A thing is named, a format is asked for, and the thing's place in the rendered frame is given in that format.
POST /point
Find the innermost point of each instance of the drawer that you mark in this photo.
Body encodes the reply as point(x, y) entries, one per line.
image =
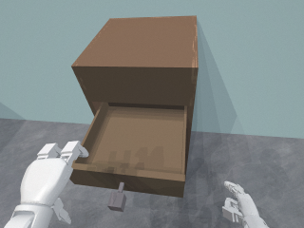
point(141, 145)

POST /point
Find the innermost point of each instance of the robot left forearm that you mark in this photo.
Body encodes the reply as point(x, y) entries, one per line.
point(30, 215)

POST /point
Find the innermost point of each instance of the cabinet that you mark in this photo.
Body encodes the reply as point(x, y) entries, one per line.
point(142, 60)

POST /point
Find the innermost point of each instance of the right robot hand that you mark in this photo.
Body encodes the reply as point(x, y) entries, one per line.
point(237, 210)

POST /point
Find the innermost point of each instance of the handle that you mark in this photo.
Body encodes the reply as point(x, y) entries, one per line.
point(117, 200)

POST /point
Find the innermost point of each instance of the robot right forearm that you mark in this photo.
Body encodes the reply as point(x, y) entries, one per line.
point(253, 221)

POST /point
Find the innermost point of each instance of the left robot hand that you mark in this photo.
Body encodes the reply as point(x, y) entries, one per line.
point(46, 177)

